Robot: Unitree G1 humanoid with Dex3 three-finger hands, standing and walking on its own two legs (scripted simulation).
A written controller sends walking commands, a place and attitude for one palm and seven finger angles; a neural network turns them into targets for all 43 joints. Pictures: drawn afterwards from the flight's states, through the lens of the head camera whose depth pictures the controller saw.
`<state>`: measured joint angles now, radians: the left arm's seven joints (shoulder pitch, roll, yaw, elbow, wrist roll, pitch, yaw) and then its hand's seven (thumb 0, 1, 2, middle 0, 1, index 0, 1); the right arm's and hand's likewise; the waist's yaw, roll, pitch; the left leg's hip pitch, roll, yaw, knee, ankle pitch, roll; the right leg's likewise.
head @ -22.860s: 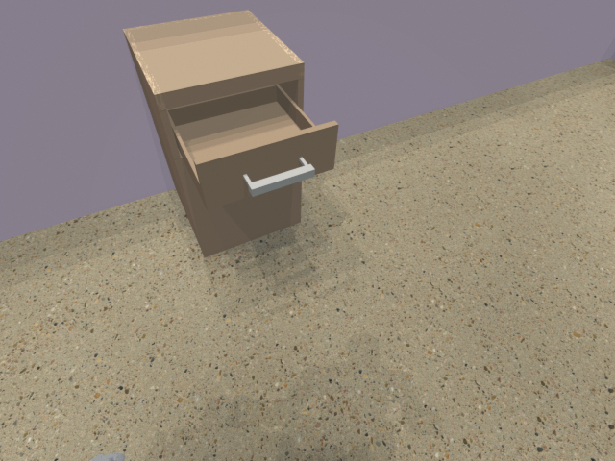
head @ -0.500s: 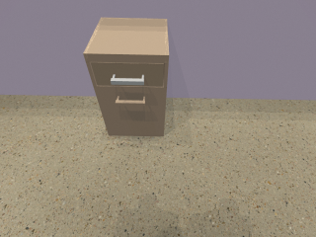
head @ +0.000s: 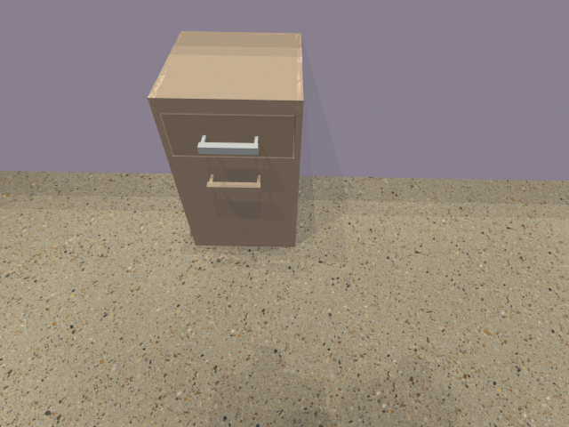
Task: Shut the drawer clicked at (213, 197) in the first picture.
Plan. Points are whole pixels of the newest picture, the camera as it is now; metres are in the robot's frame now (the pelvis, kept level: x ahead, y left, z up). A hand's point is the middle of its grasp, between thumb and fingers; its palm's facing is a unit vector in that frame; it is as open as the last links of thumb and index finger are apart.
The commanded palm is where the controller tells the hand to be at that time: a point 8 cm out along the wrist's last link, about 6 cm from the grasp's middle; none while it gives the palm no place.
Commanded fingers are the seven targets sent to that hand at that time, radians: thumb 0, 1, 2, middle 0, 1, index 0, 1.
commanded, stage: look to check the result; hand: left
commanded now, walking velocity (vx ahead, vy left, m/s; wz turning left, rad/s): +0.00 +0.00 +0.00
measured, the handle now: (229, 143) +0.89 +0.21 -0.19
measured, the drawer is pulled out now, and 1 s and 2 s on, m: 0.00 0.00 0.00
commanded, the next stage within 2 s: stand and wait in 0.06 s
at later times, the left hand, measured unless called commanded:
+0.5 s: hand out of the picture +0.00 +0.15 -0.18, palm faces +0.03 -0.98 -0.18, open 7.4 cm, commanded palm none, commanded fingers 0.00 0.90 0.90 -0.20 -0.30 -0.20 -0.30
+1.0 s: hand out of the picture +0.00 +0.15 -0.17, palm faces +0.04 -0.98 -0.18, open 7.4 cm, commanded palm none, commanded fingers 0.00 0.90 0.90 -0.20 -0.30 -0.20 -0.30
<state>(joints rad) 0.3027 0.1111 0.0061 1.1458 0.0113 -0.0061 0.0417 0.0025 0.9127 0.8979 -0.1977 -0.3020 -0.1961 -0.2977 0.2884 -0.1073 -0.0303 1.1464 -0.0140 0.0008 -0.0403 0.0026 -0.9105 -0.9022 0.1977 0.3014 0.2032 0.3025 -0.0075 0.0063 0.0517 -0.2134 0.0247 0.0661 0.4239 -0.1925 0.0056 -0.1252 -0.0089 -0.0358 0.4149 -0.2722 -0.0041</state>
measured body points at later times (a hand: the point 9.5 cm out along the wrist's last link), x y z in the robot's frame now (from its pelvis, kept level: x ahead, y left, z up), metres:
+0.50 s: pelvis +0.01 -0.01 +0.00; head +0.03 -0.01 +0.45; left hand +0.00 +0.21 -0.16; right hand -0.01 -0.21 -0.17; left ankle +0.02 +0.12 -0.74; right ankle -0.03 -0.11 -0.74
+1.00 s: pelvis +0.02 -0.01 +0.00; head +0.03 -0.02 +0.45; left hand -0.01 +0.20 -0.16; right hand +0.00 -0.22 -0.17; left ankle +0.02 +0.12 -0.74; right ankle -0.03 -0.11 -0.74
